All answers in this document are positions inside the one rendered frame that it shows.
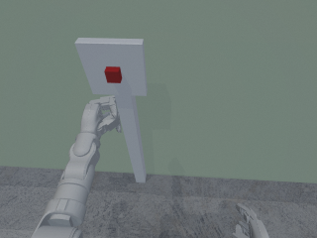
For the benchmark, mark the button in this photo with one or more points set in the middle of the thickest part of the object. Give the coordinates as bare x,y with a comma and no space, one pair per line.
113,74

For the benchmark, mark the robot left hand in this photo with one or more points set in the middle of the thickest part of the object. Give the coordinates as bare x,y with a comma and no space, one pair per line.
95,122

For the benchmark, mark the robot right hand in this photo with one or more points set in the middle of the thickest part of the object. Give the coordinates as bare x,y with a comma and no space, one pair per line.
256,228

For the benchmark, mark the panel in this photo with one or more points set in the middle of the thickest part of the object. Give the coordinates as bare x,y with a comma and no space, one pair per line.
129,55

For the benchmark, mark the robot left upper arm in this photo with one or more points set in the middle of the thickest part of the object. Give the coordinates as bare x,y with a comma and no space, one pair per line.
48,231

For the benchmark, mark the robot left forearm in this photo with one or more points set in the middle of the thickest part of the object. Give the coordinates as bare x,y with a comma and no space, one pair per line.
67,208

